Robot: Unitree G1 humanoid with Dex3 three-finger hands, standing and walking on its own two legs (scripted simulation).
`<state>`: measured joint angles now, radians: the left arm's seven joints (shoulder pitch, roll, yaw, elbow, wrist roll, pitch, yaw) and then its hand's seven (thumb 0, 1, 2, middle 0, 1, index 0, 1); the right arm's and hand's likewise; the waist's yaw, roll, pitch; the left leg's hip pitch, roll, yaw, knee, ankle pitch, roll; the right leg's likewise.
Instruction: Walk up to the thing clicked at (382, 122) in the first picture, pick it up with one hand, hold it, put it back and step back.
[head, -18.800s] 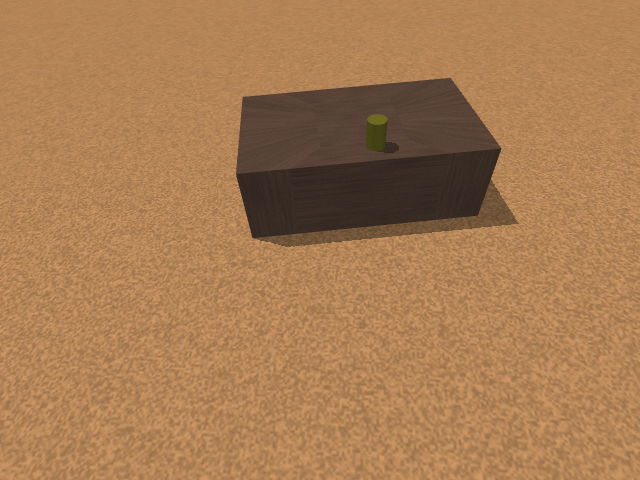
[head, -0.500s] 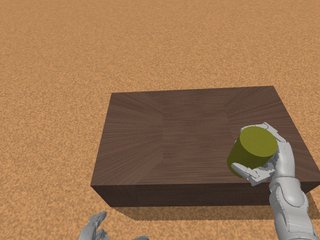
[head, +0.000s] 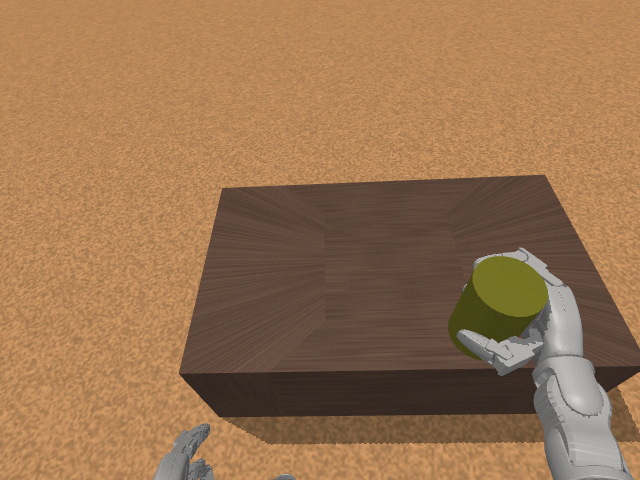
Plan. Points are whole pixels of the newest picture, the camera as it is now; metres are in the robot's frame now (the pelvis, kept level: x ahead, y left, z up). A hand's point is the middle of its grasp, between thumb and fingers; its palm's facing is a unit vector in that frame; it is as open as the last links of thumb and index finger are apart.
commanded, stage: hold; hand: right
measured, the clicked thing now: (492, 310) +0.32 -0.16 +0.05
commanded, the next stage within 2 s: crouch in 0.54 s
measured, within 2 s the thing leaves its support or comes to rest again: neither
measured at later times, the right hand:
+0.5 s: hand (494, 310) +0.32 -0.16 +0.05, palm faces +0.04 +1.00 +0.00, open 10.6 cm
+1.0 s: hand (473, 316) +0.35 -0.16 -0.03, palm faces +0.04 +1.00 +0.02, open 10.6 cm
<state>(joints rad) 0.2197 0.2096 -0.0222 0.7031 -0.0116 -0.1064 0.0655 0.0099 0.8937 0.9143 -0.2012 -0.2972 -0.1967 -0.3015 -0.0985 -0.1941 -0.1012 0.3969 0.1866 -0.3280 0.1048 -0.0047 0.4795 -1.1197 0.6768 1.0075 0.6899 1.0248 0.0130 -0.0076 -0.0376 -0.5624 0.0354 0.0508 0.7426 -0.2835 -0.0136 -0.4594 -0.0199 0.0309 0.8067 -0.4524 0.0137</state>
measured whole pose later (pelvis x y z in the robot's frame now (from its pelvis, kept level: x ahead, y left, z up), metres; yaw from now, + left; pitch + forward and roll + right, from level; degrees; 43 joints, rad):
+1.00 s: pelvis -0.02 +0.01 -0.04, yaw +0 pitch +15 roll +0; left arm 0.19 0.22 -0.02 0.69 0.02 -0.14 0.05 0.01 0.92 0.91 -0.20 -0.30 -0.20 -0.30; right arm -0.36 -0.23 -0.19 0.73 0.17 -0.48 0.13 0.00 0.47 -1.11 0.68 1.00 0.69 1.01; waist 0.05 0.04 -0.07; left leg -0.91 0.04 0.04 1.00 -0.35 0.00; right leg -0.80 -0.02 0.03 1.07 -0.53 0.02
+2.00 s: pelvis -0.07 -0.01 -0.22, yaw +0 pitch +35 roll +2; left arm 0.23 0.28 -0.03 0.68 0.06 -0.07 -0.02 0.00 0.90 0.91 -0.21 -0.30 -0.20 -0.30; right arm -0.99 -0.43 -0.40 1.17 0.02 -0.50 0.11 -0.01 0.49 -1.13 0.68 1.00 0.70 1.01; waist 0.19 -0.03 -0.16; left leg -1.80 0.08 0.02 1.66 -0.46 -0.02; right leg -1.70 0.03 0.05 1.79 -0.70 0.01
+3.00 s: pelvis -0.09 -0.01 -0.31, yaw -1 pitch +38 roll +3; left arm 0.24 0.31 -0.07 0.64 0.08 -0.03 -0.04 0.00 0.89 0.91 -0.21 -0.30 -0.21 -0.31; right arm -1.10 -0.50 -0.39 1.20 -0.02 -0.49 0.09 -0.01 0.49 -1.13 0.68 1.01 0.70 1.02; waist 0.24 -0.02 -0.10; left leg -2.10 0.10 0.01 1.92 -0.47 -0.03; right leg -2.01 0.06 0.05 2.08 -0.73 0.00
